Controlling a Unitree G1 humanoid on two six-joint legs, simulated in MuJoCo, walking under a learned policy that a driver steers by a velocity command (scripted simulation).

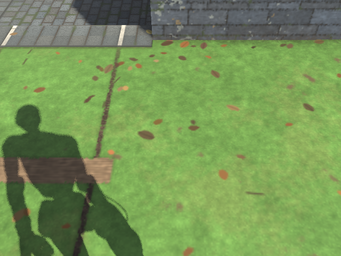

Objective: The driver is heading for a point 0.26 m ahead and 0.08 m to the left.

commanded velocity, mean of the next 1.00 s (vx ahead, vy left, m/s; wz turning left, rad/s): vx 0.10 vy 0.00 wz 0.00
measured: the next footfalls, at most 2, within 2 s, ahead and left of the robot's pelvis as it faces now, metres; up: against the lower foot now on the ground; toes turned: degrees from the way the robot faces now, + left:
left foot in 0.30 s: +0.17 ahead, +0.13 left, +0.00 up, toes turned +5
right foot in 0.64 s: +0.18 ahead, -0.06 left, +0.00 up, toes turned -3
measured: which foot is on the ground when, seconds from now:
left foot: down 0.00-0.04, up 0.06-0.28, down 0.30-1.00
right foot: down 0.00-0.32, up 0.34-0.62, down 0.64-1.00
